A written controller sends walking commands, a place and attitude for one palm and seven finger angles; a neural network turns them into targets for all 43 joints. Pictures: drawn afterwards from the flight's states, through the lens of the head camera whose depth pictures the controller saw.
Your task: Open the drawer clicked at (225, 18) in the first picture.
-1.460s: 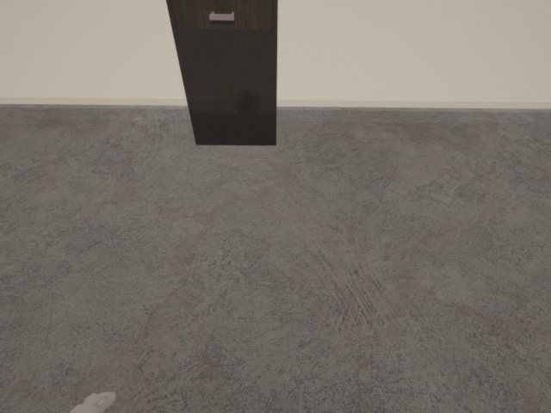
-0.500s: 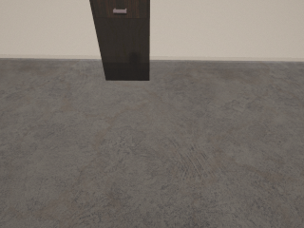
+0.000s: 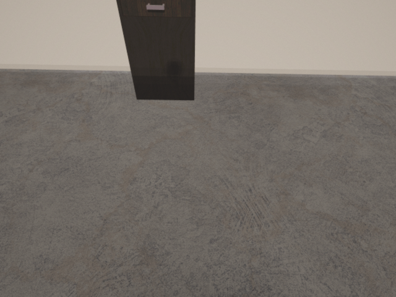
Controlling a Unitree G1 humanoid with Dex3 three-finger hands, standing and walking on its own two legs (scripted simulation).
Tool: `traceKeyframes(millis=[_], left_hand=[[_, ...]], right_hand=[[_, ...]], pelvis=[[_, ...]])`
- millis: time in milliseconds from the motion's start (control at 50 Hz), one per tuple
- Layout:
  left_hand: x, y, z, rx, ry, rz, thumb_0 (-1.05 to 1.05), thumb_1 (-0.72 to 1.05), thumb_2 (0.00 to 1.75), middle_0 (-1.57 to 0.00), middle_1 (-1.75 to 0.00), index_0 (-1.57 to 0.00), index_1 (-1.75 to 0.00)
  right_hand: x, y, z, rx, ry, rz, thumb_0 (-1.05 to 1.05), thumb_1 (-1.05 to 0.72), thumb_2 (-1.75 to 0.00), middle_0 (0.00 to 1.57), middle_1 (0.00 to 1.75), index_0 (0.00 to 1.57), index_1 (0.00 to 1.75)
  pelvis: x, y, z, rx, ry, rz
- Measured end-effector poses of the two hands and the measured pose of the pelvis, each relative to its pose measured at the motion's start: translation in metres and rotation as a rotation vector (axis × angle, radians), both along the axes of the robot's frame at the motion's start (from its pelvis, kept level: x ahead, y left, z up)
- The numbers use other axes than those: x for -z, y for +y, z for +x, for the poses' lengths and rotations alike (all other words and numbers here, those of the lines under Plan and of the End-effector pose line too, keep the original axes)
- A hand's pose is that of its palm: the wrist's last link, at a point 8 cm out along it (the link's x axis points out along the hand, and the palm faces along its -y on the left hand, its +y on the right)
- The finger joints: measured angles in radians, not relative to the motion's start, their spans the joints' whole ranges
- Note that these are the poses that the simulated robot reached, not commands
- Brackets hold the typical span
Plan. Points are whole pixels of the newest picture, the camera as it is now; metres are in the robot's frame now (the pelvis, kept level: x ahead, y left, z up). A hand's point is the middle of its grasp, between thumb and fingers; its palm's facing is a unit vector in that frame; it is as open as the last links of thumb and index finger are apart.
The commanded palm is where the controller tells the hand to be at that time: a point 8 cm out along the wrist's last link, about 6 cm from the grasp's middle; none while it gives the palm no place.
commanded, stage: look at it before walking up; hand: left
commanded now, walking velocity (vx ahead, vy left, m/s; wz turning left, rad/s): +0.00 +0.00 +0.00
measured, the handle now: (155, 6) +1.67 +0.36 -0.05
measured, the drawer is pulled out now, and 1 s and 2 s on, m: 0.00 0.00 0.00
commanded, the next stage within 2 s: walk to a spot facing it in 0.08 s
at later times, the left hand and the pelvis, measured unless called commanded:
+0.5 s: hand out of the picture +0.03 +0.22 -0.19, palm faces +0.08 -0.98 -0.18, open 7.4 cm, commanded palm none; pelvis +0.06 +0.03 -0.01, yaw +3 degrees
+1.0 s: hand (139, 208) +0.39 +0.20 -0.19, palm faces +0.00 -0.99 -0.15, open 7.4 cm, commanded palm none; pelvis +0.27 +0.04 -0.04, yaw +2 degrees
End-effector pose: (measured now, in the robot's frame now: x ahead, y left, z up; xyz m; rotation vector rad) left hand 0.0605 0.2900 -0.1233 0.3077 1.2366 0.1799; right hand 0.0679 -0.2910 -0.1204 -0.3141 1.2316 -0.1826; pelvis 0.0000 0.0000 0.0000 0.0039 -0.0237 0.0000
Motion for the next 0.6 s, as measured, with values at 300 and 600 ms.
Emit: traceKeyframes(millis=[300,600], left_hand=[[0.003,-0.005,0.011,-0.011,-0.017,-0.009,0.01,0.91,0.90,-0.20,-0.30,-0.20,-0.30],[0.045,-0.019,-0.041,-0.148,0.281,-0.189,0.01,0.91,0.90,-0.20,-0.30,-0.20,-0.30]], right_hand=[[0.004,0.011,0.014,-0.003,-0.019,0.019,0.01,-0.91,-0.90,0.20,0.30,0.20,0.30],[0.022,0.098,0.006,0.080,0.114,0.087,0.01,-0.91,-0.90,0.20,0.30,0.20,0.30]], pelvis=[[0.002,0.002,0.014,0.000,-0.003,-0.002],[0.014,0.047,0.093,-0.014,0.008,-0.024]])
